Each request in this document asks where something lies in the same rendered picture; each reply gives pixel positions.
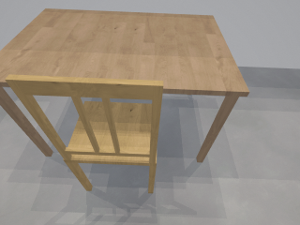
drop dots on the table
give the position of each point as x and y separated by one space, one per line
185 51

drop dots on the chair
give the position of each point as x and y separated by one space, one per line
117 133

